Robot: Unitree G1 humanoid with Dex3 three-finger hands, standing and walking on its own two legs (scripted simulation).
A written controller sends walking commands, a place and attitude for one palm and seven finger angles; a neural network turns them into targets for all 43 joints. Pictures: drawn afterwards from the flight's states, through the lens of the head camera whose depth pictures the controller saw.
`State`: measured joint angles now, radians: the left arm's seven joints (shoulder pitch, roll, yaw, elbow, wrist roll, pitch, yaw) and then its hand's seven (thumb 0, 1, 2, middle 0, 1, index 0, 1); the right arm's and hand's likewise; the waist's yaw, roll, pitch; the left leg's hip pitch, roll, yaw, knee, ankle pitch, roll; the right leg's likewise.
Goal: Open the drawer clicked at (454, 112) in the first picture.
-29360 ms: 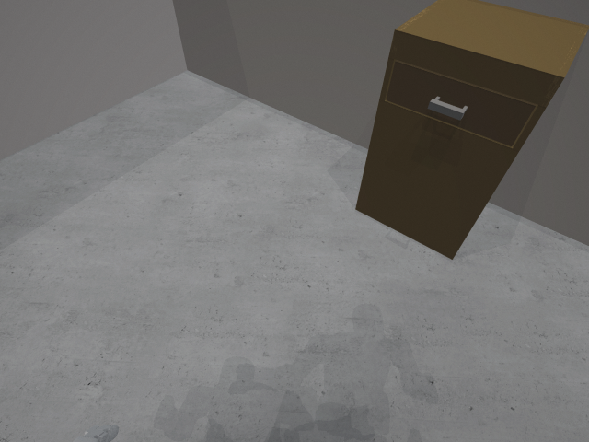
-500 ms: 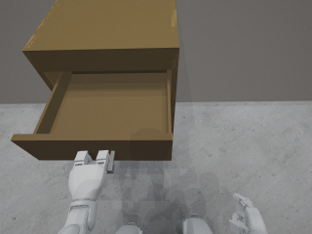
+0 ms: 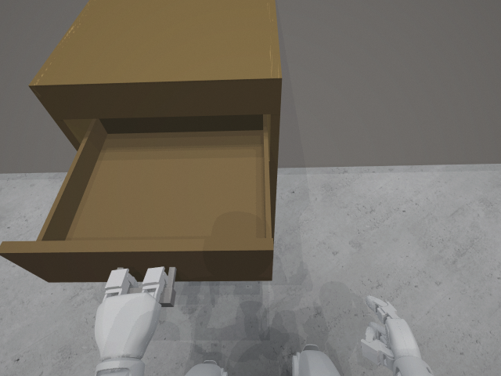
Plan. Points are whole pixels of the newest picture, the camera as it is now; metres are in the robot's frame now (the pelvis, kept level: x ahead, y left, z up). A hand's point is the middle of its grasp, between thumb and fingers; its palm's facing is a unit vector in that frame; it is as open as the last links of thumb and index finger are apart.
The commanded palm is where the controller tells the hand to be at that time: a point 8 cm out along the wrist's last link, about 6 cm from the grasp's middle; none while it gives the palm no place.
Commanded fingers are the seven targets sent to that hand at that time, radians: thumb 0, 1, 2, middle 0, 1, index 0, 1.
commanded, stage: pull the drawer open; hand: left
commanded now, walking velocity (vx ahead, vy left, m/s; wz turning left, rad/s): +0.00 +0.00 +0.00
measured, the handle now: (143, 285) +0.26 +0.20 -0.03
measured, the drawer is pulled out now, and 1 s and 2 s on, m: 0.30 0.30 0.29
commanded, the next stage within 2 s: open the thumb to release the handle in 0.16 s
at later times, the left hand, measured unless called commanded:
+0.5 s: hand (144, 322) +0.21 +0.19 -0.05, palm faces +0.00 -0.05 -1.00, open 6.8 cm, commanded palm +0.18 +0.20 +0.00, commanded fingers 0.00 -0.01 0.51 -0.34 -1.25 -0.34 -1.25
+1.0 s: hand (143, 324) +0.21 +0.19 -0.05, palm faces +0.01 -0.05 -1.00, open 13.5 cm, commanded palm +0.19 +0.21 +0.00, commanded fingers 0.00 -0.50 0.30 -0.30 -1.20 -0.30 -1.20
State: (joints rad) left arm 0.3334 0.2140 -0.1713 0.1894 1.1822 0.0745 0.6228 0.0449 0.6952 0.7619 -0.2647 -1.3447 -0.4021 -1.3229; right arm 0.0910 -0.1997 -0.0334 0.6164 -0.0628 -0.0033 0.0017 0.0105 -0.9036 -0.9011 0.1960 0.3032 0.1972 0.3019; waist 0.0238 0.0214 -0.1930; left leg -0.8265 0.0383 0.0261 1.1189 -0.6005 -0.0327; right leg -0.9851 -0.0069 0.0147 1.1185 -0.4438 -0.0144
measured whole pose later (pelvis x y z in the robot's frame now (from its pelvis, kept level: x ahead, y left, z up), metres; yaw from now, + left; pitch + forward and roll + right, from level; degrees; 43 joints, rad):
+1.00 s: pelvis -0.02 -0.01 +0.00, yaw +1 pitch +17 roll +2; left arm 0.25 0.23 -0.17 0.26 1.17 0.06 0.67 0.00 -0.47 0.31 -0.32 -1.23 -0.36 -1.23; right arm 0.10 -0.22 -0.05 0.66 -0.06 0.00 -0.05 0.01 -0.90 -0.90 0.20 0.30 0.20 0.30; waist 0.02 0.02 -0.17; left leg -0.85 0.03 0.01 1.12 -0.57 -0.04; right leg -1.00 -0.02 0.01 1.12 -0.42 -0.02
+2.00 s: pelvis +0.00 +0.00 +0.03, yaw +1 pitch +12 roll +1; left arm 0.24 0.25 -0.19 0.18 1.11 0.11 0.53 0.00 -0.49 0.30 -0.32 -1.20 -0.37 -1.22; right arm 0.10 -0.21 -0.03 0.64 -0.04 0.02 -0.05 0.01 -0.90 -0.90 0.20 0.30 0.20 0.30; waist 0.05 0.03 -0.12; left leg -0.61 0.02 0.01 0.91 -0.50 -0.03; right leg -0.76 -0.02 0.00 0.92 -0.36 -0.01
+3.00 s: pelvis +0.01 +0.00 +0.07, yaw +0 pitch +5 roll +1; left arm 0.32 0.29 -0.20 -0.08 1.08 0.12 0.37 0.00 -0.49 0.30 -0.32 -1.20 -0.32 -1.20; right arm 0.10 -0.21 -0.02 0.62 -0.03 0.05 -0.01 0.01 -0.90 -0.90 0.20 0.30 0.20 0.30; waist 0.08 0.06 -0.07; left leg -0.33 0.03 0.02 0.67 -0.42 -0.03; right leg -0.49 -0.01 0.01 0.70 -0.29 -0.01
